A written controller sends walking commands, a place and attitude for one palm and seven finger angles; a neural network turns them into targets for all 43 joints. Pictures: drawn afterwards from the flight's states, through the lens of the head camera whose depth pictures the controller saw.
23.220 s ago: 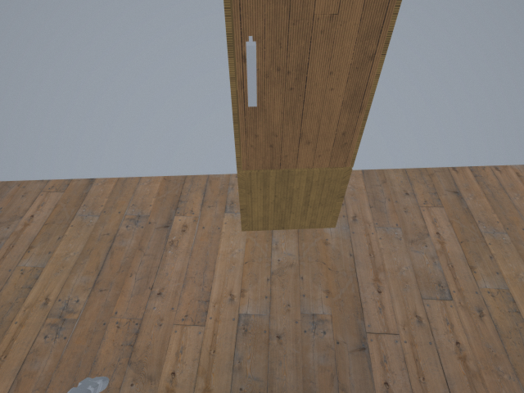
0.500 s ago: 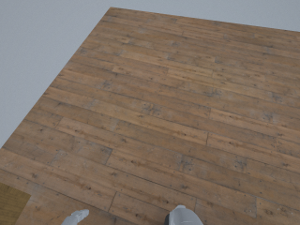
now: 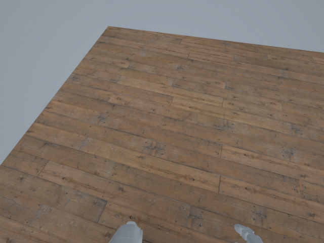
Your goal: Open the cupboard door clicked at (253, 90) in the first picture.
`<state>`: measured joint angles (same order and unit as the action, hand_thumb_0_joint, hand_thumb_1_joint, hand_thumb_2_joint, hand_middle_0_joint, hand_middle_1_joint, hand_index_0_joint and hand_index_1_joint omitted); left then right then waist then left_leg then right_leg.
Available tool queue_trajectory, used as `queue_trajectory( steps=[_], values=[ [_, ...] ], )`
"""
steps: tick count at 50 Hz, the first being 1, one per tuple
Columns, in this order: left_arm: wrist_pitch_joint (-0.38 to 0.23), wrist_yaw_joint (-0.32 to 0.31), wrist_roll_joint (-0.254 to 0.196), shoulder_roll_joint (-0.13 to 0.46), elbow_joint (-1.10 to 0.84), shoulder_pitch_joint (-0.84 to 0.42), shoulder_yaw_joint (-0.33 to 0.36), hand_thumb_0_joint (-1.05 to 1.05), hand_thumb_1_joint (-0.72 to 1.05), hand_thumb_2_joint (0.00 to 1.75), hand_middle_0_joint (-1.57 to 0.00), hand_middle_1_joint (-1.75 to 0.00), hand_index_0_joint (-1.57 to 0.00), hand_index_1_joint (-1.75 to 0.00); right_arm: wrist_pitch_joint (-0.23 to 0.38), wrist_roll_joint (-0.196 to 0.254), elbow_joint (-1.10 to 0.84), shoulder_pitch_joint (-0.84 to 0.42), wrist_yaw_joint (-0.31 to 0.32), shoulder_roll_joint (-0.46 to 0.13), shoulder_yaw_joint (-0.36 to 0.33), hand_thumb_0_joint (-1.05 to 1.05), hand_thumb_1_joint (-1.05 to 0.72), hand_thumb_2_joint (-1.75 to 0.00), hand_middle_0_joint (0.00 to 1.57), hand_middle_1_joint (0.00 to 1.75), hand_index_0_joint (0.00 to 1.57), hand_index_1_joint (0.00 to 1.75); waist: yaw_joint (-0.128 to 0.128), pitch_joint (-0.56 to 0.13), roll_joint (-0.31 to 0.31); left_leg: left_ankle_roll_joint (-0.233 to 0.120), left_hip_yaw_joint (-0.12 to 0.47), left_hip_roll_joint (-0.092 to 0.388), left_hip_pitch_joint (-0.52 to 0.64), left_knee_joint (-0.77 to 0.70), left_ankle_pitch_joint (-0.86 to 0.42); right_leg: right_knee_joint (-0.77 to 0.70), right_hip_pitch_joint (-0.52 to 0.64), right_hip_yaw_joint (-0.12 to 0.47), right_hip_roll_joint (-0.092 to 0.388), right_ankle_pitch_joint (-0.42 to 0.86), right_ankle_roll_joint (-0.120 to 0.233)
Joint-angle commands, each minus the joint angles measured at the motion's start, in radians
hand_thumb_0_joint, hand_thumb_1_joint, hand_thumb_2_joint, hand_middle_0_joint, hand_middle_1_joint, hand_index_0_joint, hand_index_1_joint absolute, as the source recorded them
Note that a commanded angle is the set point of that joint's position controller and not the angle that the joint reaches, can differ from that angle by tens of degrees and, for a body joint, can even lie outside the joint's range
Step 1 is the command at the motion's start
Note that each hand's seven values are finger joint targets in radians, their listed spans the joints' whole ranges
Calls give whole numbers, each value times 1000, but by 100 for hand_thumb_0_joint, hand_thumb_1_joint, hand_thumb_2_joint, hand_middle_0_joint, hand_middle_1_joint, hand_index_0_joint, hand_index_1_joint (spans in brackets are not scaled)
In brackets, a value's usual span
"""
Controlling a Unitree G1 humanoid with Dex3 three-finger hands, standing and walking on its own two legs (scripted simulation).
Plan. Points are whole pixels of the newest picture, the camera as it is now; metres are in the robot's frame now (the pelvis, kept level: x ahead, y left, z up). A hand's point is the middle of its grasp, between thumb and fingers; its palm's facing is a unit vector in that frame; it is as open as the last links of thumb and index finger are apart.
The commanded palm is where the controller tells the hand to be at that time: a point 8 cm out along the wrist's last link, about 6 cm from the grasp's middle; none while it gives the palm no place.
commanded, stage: walk to a spot facing it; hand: left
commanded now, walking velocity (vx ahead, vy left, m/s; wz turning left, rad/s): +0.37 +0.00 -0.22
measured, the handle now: out of the picture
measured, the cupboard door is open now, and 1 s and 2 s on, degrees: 42 42 42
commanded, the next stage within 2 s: turn to face it in 0.68 s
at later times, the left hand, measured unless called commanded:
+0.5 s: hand (126, 162) +0.38 +0.17 -0.16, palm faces -0.22 -0.95 -0.24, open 7.3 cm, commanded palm none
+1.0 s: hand (151, 147) +0.47 +0.09 -0.20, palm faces -0.09 -0.99 -0.13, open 7.3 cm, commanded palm none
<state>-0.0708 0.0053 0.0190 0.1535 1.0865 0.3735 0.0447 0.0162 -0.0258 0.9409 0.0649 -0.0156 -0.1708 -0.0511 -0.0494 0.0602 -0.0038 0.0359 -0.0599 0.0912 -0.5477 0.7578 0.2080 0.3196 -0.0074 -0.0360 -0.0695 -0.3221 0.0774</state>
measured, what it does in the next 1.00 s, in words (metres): walks ahead: left foot, then right foot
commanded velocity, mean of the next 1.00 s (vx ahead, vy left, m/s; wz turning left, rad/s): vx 0.25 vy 0.00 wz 0.02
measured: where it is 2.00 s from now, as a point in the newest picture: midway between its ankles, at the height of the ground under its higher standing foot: (189, 183)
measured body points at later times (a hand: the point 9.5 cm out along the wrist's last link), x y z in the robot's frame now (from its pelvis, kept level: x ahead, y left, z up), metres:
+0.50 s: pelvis +0.24 -0.01 -0.01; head +0.28 -0.03 +0.44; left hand +0.39 +0.22 -0.15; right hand +0.08 -0.21 -0.15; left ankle +0.14 +0.12 -0.74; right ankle +0.31 -0.14 -0.72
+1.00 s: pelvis +0.46 -0.07 -0.02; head +0.49 -0.05 +0.43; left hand +0.48 +0.15 -0.19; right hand +0.49 -0.32 -0.16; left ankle +0.57 +0.01 -0.74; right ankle +0.33 -0.14 -0.72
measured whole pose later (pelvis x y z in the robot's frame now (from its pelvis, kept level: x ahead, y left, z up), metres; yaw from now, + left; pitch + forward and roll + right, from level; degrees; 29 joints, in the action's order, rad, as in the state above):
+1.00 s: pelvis +0.46 -0.07 -0.02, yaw -7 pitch -1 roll -1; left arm -0.04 -0.01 0.01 0.14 1.11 0.30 0.03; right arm 0.03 -0.03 1.01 0.19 0.00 -0.20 -0.04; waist 0.02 0.08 -0.02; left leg -0.06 -0.10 0.04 -0.44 0.64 0.15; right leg 0.76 -0.12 -0.19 0.04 -0.52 0.00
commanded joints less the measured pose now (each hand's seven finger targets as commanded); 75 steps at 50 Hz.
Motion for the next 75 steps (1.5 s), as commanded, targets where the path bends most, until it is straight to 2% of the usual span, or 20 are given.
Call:
queue_trajectory(
  steps=[1, 3, 5, 13, 21, 25, 26, 27, 28, 31, 34, 46, 48, 50, 55, 63, 64, 66, 69, 75],
  values=[
    [-15, -17, -4, 161, -26, 37, 36, 0, 90, 90, -20, -30, -20, -30, 40, 3, -47, 35, 3, -63, -14, 0, -90, -90, 20, 30, 20, 30, 62, -5, -69, -29, -69, -71, 157, -166, 11, 56, -4, 161, 270, 690, 88],
    [-16, -16, -12, 139, -34, 27, 35, 0, 90, 90, -20, -30, -20, -30, 53, -8, 34, 289, 24, -133, -31, 0, -90, -90, 20, 30, 20, 30, 165, -151, -19, -83, 9, -8, 608, -267, -80, 370, -223, 115, 202, 642, 27],
    [-31, -5, -12, 83, -86, 16, 23, 0, 90, 90, -20, -30, -20, -30, 45, -15, 67, 489, 36, -273, -57, 0, -90, -90, 20, 30, 20, 30, 201, -260, 224, -283, 525, 422, 837, -413, -194, 937, -598, 29, 29, -209, -17],
    [51, 23, 16, 1, -78, -43, 30, 0, 90, 90, -20, -30, -20, -30, 73, -2, 60, 286, 40, -73, -10, 0, -90, -90, 20, 30, 20, 30, 26, 6, 120, -159, 11, 214, 329, -600, -60, 799, -589, 42, 193, 123, -61],
    [46, 36, 11, 37, -141, -279, 21, 0, 90, 90, -20, -30, -20, -30, 56, -13, 126, 431, 31, -118, -1, 0, -90, -90, 20, 30, 20, 30, 84, 64, 95, -150, -95, 228, 442, -569, -206, 401, -524, -68, 157, 171, -37],
    [26, 27, 10, 97, -87, -94, 28, 0, 90, 90, -20, -30, -20, -30, 44, -7, 139, 419, 29, -153, 4, 0, -90, -90, 20, 30, 20, 30, -23, -52, 83, -104, -157, 197, 473, -261, -571, 243, -200, -138, 66, 108, 19],
    [12, 18, 14, 163, -33, 70, 47, 0, 90, 90, -20, -30, -20, -30, 48, 7, 130, 395, 21, -142, 5, 0, -90, -90, 20, 30, 20, 30, -96, -154, 9, -69, -191, 146, 308, -37, -510, 202, 87, -47, 126, 108, 58],
    [7, -1, 12, 281, 3, 214, 84, 0, 90, 90, -20, -30, -20, -30, 58, 25, 99, 412, 18, -81, 13, 0, -90, -90, 20, 30, 20, 30, -134, -292, -245, -18, -224, 8, 11, 306, 35, 112, 374, 388, 416, 110, 170],
    [7, -5, -11, 318, 9, 208, 86, 0, 90, 90, -20, -30, -20, -30, 58, 28, 74, 349, 22, -87, 7, 0, -90, -90, 20, 30, 20, 30, -121, -293, -295, -18, -97, -37, -140, 560, 401, 14, 390, 573, 531, 258, 236],
    [9, -21, -11, 174, -48, -7, 40, 0, 90, 90, -20, -30, -20, -30, 40, 12, 79, 241, 23, -46, 0, 0, -90, -90, 20, 30, 20, 30, -8, -66, -56, -19, 42, 75, -97, 515, 177, -14, -23, 264, 410, 398, 139],
    [-10, -19, 2, 117, -62, -97, 19, 0, 90, 90, -20, -30, -20, -30, 5, 5, 132, 370, 17, 9, 4, 0, -90, -90, 20, 30, 20, 30, 91, -27, -109, 2, 7, 67, 43, 337, 107, -93, -211, 76, 329, 363, 94],
    [-3, -33, -5, 154, -18, -80, 23, 0, 90, 90, -20, -30, -20, -30, 18, 5, 98, 289, 8, -60, 1, 0, -90, -90, 20, 30, 20, 30, 130, -33, -60, -50, -49, -52, 257, -198, -127, 223, -50, -125, 332, 736, -4],
    [17, -31, -27, 114, -52, 13, 30, 0, 90, 90, -20, -30, -20, -30, 17, -16, 96, 427, 23, -218, -30, 0, -90, -90, 20, 30, 20, 30, 146, -225, 300, -217, 342, 222, 612, -256, -738, 683, -347, -179, 144, 82, -105],
    [33, -34, -16, 95, -113, -72, 23, 0, 90, 90, -20, -30, -20, -30, 1, -1, 72, 380, 42, -261, -37, 0, -90, -90, 20, 30, 20, 30, 122, -196, 206, -303, 493, 328, 482, -371, -591, 959, -478, 12, 108, -314, -98],
    [70, -19, -2, 76, -123, -94, 36, 0, 90, 90, -20, -30, -20, -30, 2, -3, -22, 153, 41, -192, -28, 0, -90, -90, 20, 30, 20, 30, 42, -125, 125, -200, 291, 163, 218, -455, -153, 788, -439, 31, 146, -114, -128],
    [71, -24, 0, 95, -186, -60, 47, 0, 90, 90, -20, -30, -20, -30, -40, -4, -88, 78, 22, -226, -72, 0, -90, -90, 20, 30, 20, 30, 17, -135, 110, -164, 346, 85, 88, -379, 80, 293, -192, -31, 73, -1, -130],
    [63, -28, 4, 134, -188, -21, 54, 0, 90, 90, -20, -30, -20, -30, -41, 2, -100, 60, 16, -207, -72, 0, -90, -90, 20, 30, 20, 30, -7, -139, 54, -122, 299, 31, 16, -301, 108, 149, -89, 9, 114, 36, -120],
    [59, -38, 19, 288, -221, -35, 73, 0, 90, 90, -20, -30, -20, -30, -36, 7, -142, 25, 3, -120, -59, 0, -90, -90, 20, 30, 20, 30, -34, -97, -344, -3, 50, -154, -180, 208, 388, -95, -78, 447, 568, 35, 56],
    [54, -47, 10, 200, -252, -182, 51, 0, 90, 90, -20, -30, -20, -30, -59, 5, -93, 62, -5, -125, -58, 0, -90, -90, 20, 30, 20, 30, 60, -64, -161, 9, 90, -55, -119, 499, 242, 23, -173, 182, 451, 348, 56],
    [47, -42, 11, 229, -222, -72, 48, 0, 90, 90, -20, -30, -20, -30, -63, 12, -103, -17, -19, -95, -26, 0, -90, -90, 20, 30, 20, 30, 15, -75, -183, 25, -23, -72, -22, 194, 222, 123, -10, -42, 401, 763, 7]
  ],
)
